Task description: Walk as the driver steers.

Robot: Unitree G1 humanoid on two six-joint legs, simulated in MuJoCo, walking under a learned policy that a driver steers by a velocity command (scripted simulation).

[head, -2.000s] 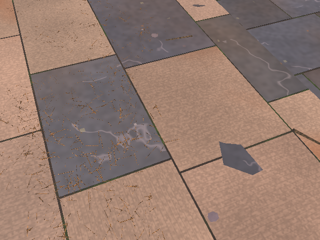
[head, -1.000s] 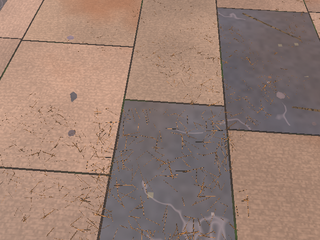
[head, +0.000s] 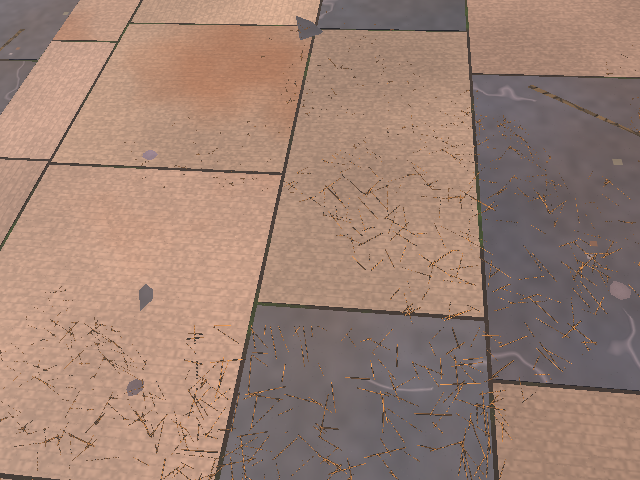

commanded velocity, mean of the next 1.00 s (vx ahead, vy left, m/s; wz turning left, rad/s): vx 0.01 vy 0.00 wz -0.32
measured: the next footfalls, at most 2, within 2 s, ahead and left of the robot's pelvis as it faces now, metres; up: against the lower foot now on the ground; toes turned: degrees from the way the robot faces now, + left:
left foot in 0.52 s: +0.10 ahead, +0.12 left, +0.00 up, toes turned -21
right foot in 0.82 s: -0.01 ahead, -0.12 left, +0.00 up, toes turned -14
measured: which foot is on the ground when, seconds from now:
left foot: up 0.00-0.50, down 0.52-1.00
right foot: down 0.00-0.52, up 0.54-0.80, down 0.82-1.00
